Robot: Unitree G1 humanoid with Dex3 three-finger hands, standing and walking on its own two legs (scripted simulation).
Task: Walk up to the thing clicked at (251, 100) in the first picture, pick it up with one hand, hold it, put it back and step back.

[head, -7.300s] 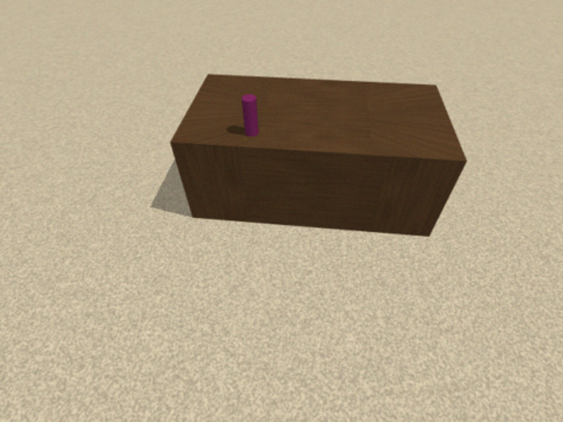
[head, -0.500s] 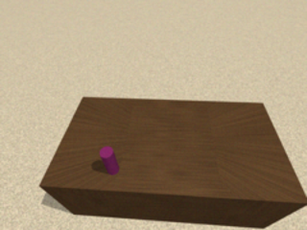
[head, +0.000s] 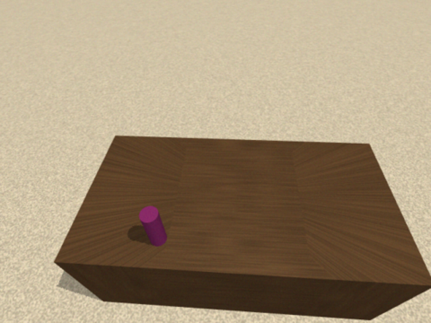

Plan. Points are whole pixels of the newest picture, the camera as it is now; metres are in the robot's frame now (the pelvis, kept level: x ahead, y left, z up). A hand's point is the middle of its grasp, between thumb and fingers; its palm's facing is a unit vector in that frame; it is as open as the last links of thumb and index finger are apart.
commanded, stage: stand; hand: left
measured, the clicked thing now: (154, 227) +0.44 +0.22 -0.25
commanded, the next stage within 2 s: go down in 0.04 s
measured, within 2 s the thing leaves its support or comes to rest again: neither
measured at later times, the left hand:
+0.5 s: hand out of the picture +0.15 +0.26 -0.14, palm faces +0.05 -0.94 -0.33, open 13.5 cm
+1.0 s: hand out of the picture +0.17 +0.28 -0.13, palm faces +0.07 -0.95 -0.32, open 17.5 cm
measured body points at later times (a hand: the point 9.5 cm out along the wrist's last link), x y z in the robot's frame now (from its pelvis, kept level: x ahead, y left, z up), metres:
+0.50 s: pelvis -0.01 +0.02 -0.02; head +0.03 +0.00 +0.43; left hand +0.15 +0.31 -0.12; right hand +0.16 -0.27 -0.12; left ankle -0.05 +0.15 -0.75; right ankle +0.03 -0.10 -0.75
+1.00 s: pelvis +0.01 +0.04 -0.03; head +0.04 +0.04 +0.42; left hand +0.16 +0.32 -0.11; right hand +0.17 -0.24 -0.12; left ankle -0.05 +0.15 -0.75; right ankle +0.03 -0.10 -0.75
